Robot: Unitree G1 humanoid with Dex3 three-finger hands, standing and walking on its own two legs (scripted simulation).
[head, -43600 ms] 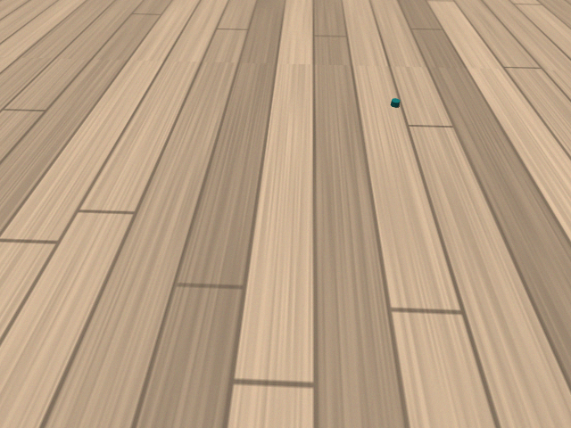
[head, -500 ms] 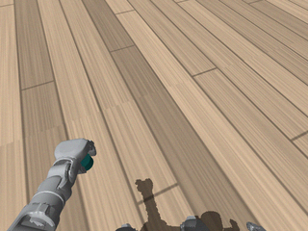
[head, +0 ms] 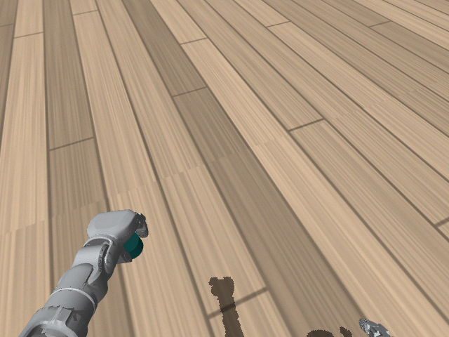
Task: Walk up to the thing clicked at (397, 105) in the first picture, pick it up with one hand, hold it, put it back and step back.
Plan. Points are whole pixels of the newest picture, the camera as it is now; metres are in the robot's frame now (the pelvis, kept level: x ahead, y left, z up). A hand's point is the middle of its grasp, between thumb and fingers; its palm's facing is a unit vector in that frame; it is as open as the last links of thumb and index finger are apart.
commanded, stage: hold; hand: left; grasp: from above
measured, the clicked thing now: (129, 245) +0.34 +0.22 -0.10
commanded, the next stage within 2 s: crouch in 1.50 s
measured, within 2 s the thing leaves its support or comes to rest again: neither
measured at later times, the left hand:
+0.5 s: hand (122, 246) +0.31 +0.21 -0.03, palm faces -0.45 -0.04 -0.89, open 7.3 cm
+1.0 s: hand (121, 248) +0.30 +0.20 -0.01, palm faces -0.44 -0.04 -0.90, open 7.2 cm
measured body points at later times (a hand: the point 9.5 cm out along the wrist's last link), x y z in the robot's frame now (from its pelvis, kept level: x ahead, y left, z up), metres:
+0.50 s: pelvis +0.00 -0.01 +0.01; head +0.02 -0.04 +0.46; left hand +0.33 +0.21 +0.02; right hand +0.13 -0.27 -0.12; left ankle +0.00 +0.12 -0.72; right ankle +0.03 -0.14 -0.72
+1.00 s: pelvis -0.01 -0.01 +0.02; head +0.01 -0.04 +0.47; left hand +0.31 +0.20 +0.04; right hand +0.14 -0.27 -0.10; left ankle +0.00 +0.12 -0.72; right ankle +0.03 -0.14 -0.72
